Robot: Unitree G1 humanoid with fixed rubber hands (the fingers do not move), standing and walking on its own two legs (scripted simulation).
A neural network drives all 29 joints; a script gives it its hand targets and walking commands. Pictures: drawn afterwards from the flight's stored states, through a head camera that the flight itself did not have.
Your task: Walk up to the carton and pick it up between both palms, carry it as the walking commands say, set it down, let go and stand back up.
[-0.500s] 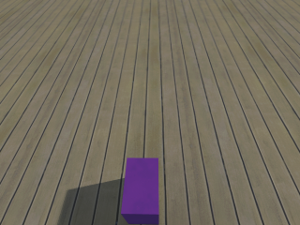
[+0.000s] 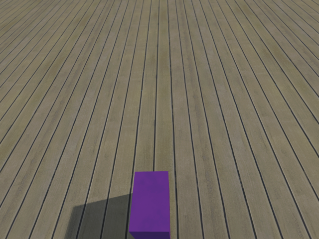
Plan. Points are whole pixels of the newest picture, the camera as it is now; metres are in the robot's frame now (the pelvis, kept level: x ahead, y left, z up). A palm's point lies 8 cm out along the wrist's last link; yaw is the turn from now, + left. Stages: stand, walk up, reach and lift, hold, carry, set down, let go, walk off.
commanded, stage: walk up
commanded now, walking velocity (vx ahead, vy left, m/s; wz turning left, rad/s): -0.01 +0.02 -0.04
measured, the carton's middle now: (152, 207) +0.39 +0.10 -0.64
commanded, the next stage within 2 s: stand in 1.10 s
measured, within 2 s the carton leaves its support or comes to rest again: neither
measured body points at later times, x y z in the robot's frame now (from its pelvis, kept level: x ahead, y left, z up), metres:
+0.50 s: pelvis +0.00 -0.02 +0.00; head +0.01 -0.04 +0.45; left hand +0.00 +0.20 -0.15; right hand -0.01 -0.23 -0.18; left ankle -0.02 +0.14 -0.74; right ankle -0.01 -0.08 -0.74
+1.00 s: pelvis +0.00 -0.01 +0.00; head +0.01 -0.02 +0.45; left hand +0.01 +0.21 -0.16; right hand -0.01 -0.22 -0.17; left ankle -0.02 +0.14 -0.74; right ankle -0.01 -0.08 -0.74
